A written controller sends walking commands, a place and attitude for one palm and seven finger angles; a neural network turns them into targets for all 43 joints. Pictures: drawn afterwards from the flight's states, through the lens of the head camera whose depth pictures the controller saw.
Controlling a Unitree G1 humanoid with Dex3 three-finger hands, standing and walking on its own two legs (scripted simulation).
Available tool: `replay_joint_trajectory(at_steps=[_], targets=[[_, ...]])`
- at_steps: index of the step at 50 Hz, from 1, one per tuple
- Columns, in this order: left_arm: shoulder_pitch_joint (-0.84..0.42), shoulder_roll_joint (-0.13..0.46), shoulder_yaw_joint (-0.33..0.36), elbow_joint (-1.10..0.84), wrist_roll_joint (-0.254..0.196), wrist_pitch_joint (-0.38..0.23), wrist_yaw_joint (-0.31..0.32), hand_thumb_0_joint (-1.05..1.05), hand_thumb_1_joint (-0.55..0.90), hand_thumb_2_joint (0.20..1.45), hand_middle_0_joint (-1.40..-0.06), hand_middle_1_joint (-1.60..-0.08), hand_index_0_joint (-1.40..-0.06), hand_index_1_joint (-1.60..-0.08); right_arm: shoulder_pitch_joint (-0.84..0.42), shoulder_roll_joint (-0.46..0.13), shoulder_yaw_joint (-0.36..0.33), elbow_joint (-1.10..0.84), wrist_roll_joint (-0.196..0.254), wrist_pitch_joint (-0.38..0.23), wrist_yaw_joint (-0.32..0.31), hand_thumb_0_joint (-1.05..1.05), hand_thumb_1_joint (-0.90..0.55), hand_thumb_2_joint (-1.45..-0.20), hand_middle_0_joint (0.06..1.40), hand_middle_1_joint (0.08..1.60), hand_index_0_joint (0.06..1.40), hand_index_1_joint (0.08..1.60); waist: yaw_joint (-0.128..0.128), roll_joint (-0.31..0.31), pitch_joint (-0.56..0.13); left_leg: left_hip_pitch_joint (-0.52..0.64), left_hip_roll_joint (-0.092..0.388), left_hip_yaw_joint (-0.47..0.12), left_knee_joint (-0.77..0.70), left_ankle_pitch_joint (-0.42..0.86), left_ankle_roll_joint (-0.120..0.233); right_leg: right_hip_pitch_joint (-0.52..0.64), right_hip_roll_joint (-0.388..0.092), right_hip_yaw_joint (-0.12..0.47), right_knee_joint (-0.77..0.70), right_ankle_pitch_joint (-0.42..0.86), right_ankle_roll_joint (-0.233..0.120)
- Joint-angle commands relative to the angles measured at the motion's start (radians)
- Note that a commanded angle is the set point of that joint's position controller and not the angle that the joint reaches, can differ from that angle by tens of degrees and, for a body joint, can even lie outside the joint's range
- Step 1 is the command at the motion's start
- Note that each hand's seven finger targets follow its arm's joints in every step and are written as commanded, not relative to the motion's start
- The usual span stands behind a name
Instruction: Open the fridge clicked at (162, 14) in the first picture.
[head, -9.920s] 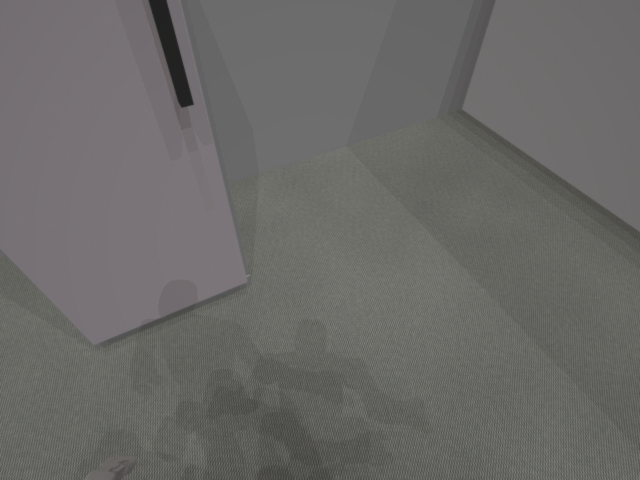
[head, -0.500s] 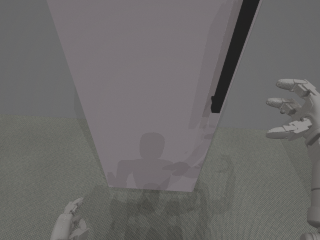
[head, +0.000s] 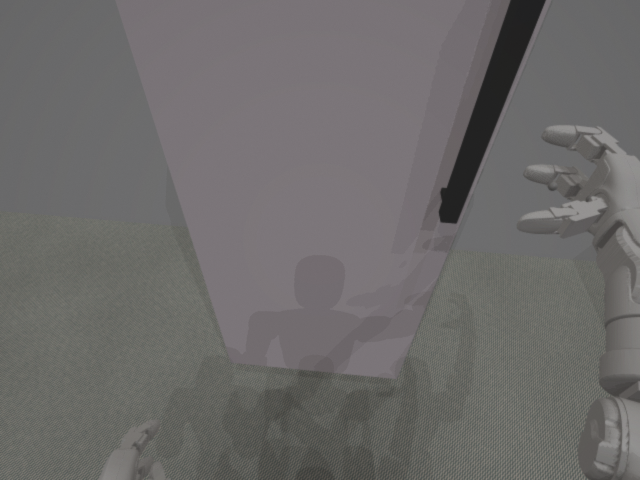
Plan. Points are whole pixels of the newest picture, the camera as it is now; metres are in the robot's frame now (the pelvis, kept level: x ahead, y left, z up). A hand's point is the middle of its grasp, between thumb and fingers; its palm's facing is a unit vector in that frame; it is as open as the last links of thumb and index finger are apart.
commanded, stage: move the hooked fingers beside the handle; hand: right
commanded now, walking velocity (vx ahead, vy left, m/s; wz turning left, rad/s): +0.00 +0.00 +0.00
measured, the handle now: (487, 90) +0.53 -0.16 +0.26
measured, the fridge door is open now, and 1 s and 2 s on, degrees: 0 0 0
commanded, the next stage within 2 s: feel for the door with the fingertips in 1.18 s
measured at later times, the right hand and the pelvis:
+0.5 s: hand (524, 157) +0.47 -0.22 +0.20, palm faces +0.08 +1.00 -0.01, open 14.0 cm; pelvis -0.01 -0.01 +0.00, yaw +1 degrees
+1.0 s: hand (529, 161) +0.47 -0.23 +0.19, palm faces +0.06 +1.00 +0.00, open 14.0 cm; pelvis +0.01 -0.01 +0.00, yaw +1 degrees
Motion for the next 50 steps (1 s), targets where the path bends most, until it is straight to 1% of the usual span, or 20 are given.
replay_joint_trajectory(at_steps=[1, 3, 8, 10, 12, 14, 18, 24, 26, 28, 29, 33, 36, 38, 42, 45, 47, 48, 49, 50], targets=[[-0.036, 0.146, 0.061, -0.113, -0.001, -0.044, 0.008, 0.000, 0.900, 0.900, -0.200, -0.300, -0.200, -0.300, -0.517, -0.260, -0.042, -0.133, -0.004, -0.079, -0.011, 0.000, 0.500, -0.300, 0.300, 1.200, 0.300, 1.200, 0.023, -0.011, -0.260, 0.100, -0.040, -0.027, -0.027, 0.257, 0.033, 0.049, 0.045, 0.022, -0.043, 0.251, -0.037], [-0.018, 0.149, 0.066, -0.102, 0.002, -0.045, 0.006, 0.000, 0.900, 0.900, -0.200, -0.300, -0.200, -0.300, -0.574, -0.267, -0.042, -0.119, -0.011, -0.096, -0.018, 0.000, 0.500, -0.300, 0.300, 1.200, 0.300, 1.200, 0.033, -0.036, -0.273, 0.089, -0.042, -0.029, -0.030, 0.251, 0.034, 0.061, 0.045, 0.024, -0.041, 0.248, -0.035], [0.017, 0.151, 0.070, -0.085, 0.008, -0.047, 0.000, 0.000, 0.900, 0.900, -0.200, -0.300, -0.200, -0.300, -0.638, -0.263, -0.030, -0.042, -0.022, -0.147, -0.027, 0.000, 0.500, -0.300, 0.300, 1.200, 0.300, 1.200, 0.046, -0.030, -0.277, 0.081, -0.045, -0.032, -0.029, 0.240, 0.034, 0.048, 0.044, 0.024, -0.041, 0.235, -0.035], [0.040, 0.158, 0.075, -0.075, 0.012, -0.049, -0.003, 0.000, 0.900, 0.900, -0.200, -0.300, -0.200, -0.300, -0.663, -0.292, -0.048, -0.017, -0.029, -0.166, -0.033, 0.000, 0.500, -0.300, 0.300, 1.200, 0.300, 1.200, 0.048, -0.019, -0.305, 0.092, -0.045, -0.033, -0.026, 0.255, 0.034, 0.046, 0.043, 0.027, -0.039, 0.248, -0.036], [0.050, 0.154, 0.076, -0.071, 0.013, -0.052, -0.007, 0.000, 0.900, 0.900, -0.200, -0.300, -0.200, -0.300, -0.676, -0.264, -0.028, 0.018, -0.034, -0.174, -0.034, 0.000, 0.500, -0.300, 0.300, 1.200, 0.300, 1.200, 0.052, -0.036, -0.300, 0.080, -0.047, -0.033, -0.023, 0.259, 0.034, 0.047, 0.043, 0.025, -0.036, 0.255, -0.035], [0.076, 0.165, 0.079, -0.058, 0.018, -0.049, -0.011, 0.000, 0.900, 0.900, -0.200, -0.300, -0.200, -0.300, -0.684, -0.312, -0.066, 0.063, -0.041, -0.186, -0.043, 0.000, 0.500, -0.300, 0.300, 1.200, 0.300, 1.200, 0.051, -0.021, -0.305, 0.089, -0.048, -0.033, -0.025, 0.253, 0.033, 0.027, 0.043, 0.023, -0.035, 0.247, -0.034], [0.101, 0.164, 0.081, -0.052, 0.021, -0.052, -0.016, 0.000, 0.900, 0.900, -0.200, -0.300, -0.200, -0.300, -0.741, -0.304, -0.045, 0.125, -0.059, -0.212, -0.044, 0.000, 0.500, -0.300, 0.300, 1.200, 0.300, 1.200, 0.070, -0.025, -0.286, 0.064, -0.047, -0.037, -0.024, 0.241, 0.030, 0.006, 0.042, 0.024, -0.036, 0.225, -0.033], [0.141, 0.177, 0.088, -0.045, 0.024, -0.052, -0.020, 0.000, 0.900, 0.900, -0.200, -0.300, -0.200, -0.300, -0.734, -0.352, -0.074, 0.212, -0.069, -0.254, -0.030, 0.000, 0.500, -0.300, 0.300, 1.200, 0.300, 1.200, 0.075, 0.013, -0.291, 0.061, -0.048, -0.042, -0.017, 0.233, 0.026, -0.028, 0.040, 0.015, -0.026, 0.202, -0.037], [0.151, 0.181, 0.088, -0.043, 0.024, -0.051, -0.019, 0.000, 0.900, 0.900, -0.200, -0.300, -0.200, -0.300, -0.766, -0.397, -0.095, 0.211, -0.073, -0.268, -0.024, 0.000, 0.500, -0.300, 0.300, 1.200, 0.300, 1.200, 0.078, -0.008, -0.312, 0.061, -0.047, -0.048, -0.011, 0.244, 0.026, -0.029, 0.041, 0.016, -0.023, 0.204, -0.037], [0.154, 0.176, 0.090, -0.049, 0.025, -0.052, -0.022, 0.000, 0.900, 0.900, -0.200, -0.300, -0.200, -0.300, -0.776, -0.379, -0.077, 0.180, -0.074, -0.283, -0.017, 0.000, 0.500, -0.300, 0.300, 1.200, 0.300, 1.200, 0.077, -0.051, -0.344, 0.067, -0.050, -0.049, -0.004, 0.265, 0.028, -0.010, 0.042, 0.017, -0.018, 0.232, -0.034], [0.160, 0.177, 0.095, -0.050, 0.026, -0.053, -0.024, 0.000, 0.900, 0.900, -0.200, -0.300, -0.200, -0.300, -0.760, -0.380, -0.085, 0.163, -0.070, -0.292, -0.015, 0.000, 0.500, -0.300, 0.300, 1.200, 0.300, 1.200, 0.075, -0.032, -0.366, 0.080, -0.052, -0.047, 0.000, 0.288, 0.028, 0.002, 0.040, 0.016, -0.009, 0.257, -0.037], [0.161, 0.181, 0.094, -0.048, 0.019, -0.049, -0.022, 0.000, 0.900, 0.900, -0.200, -0.300, -0.200, -0.300, -0.736, -0.389, -0.095, 0.174, -0.055, -0.279, 0.002, 0.000, 0.500, -0.300, 0.300, 1.200, 0.300, 1.200, 0.074, -0.038, -0.349, 0.063, -0.055, -0.045, -0.004, 0.270, 0.027, -0.008, 0.039, 0.018, -0.014, 0.240, -0.035], [0.155, 0.174, 0.093, -0.050, 0.018, -0.048, -0.024, 0.000, 0.900, 0.900, -0.200, -0.300, -0.200, -0.300, -0.741, -0.327, -0.045, 0.153, -0.055, -0.262, 0.002, 0.000, 0.500, -0.300, 0.300, 1.200, 0.300, 1.200, 0.084, -0.079, -0.327, 0.039, -0.057, -0.042, -0.006, 0.276, 0.028, 0.010, 0.038, 0.018, -0.008, 0.263, -0.034], [0.162, 0.181, 0.096, -0.048, 0.019, -0.045, -0.023, 0.000, 0.900, 0.900, -0.200, -0.300, -0.200, -0.300, -0.739, -0.367, -0.081, 0.140, -0.052, -0.258, -0.003, 0.000, 0.500, -0.300, 0.300, 1.200, 0.300, 1.200, 0.075, -0.065, -0.342, 0.045, -0.059, -0.038, -0.005, 0.268, 0.031, 0.010, 0.036, 0.028, -0.011, 0.266, -0.032], [0.156, 0.173, 0.098, -0.056, 0.022, -0.049, -0.027, 0.000, 0.900, 0.900, -0.200, -0.300, -0.200, -0.300, -0.720, -0.326, -0.066, 0.080, -0.045, -0.257, -0.008, 0.000, 0.500, -0.300, 0.300, 1.200, 0.300, 1.200, 0.066, -0.095, -0.385, 0.060, -0.060, -0.036, 0.006, 0.321, 0.034, 0.055, 0.034, 0.031, 0.002, 0.351, -0.028], [0.145, 0.170, 0.096, -0.059, 0.019, -0.043, -0.027, 0.000, 0.900, 0.900, -0.200, -0.300, -0.200, -0.300, -0.699, -0.310, -0.061, 0.070, -0.040, -0.241, -0.011, 0.000, 0.500, -0.300, 0.300, 1.200, 0.300, 1.200, 0.064, -0.063, -0.369, 0.066, -0.060, -0.031, 0.008, 0.338, 0.033, 0.048, 0.032, 0.030, 0.002, 0.368, -0.030], [0.129, 0.165, 0.092, -0.066, 0.016, -0.040, -0.029, 0.000, 0.900, 0.900, -0.200, -0.300, -0.200, -0.300, -0.684, -0.262, -0.028, 0.066, -0.039, -0.221, -0.015, 0.000, 0.500, -0.300, 0.300, 1.200, 0.300, 1.200, 0.064, -0.076, -0.340, 0.053, -0.060, -0.029, 0.005, 0.328, 0.033, 0.049, 0.032, 0.029, -0.001, 0.368, -0.027], [0.131, 0.165, 0.093, -0.062, 0.018, -0.040, -0.028, 0.000, 0.900, 0.900, -0.200, -0.300, -0.200, -0.300, -0.691, -0.263, -0.034, 0.080, -0.039, -0.212, -0.020, 0.000, 0.500, -0.300, 0.300, 1.200, 0.300, 1.200, 0.070, -0.057, -0.328, 0.043, -0.060, -0.027, 0.001, 0.316, 0.032, 0.044, 0.031, 0.030, -0.002, 0.347, -0.028], [0.137, 0.173, 0.093, -0.056, 0.020, -0.036, -0.026, 0.000, 0.900, 0.900, -0.200, -0.300, -0.200, -0.300, -0.685, -0.309, -0.071, 0.090, -0.041, -0.210, -0.028, 0.000, 0.500, -0.300, 0.300, 1.200, 0.300, 1.200, 0.064, -0.028, -0.322, 0.053, -0.060, -0.026, 0.003, 0.319, 0.033, 0.033, 0.030, 0.030, 0.000, 0.345, -0.031], [0.125, 0.169, 0.089, -0.065, 0.018, -0.035, -0.027, 0.000, 0.900, 0.900, -0.200, -0.300, -0.200, -0.300, -0.685, -0.297, -0.061, 0.098, -0.042, -0.204, -0.029, 0.000, 0.500, -0.300, 0.300, 1.200, 0.300, 1.200, 0.064, -0.035, -0.316, 0.050, -0.056, -0.030, 0.003, 0.319, 0.032, 0.024, 0.033, 0.027, -0.003, 0.334, -0.032]])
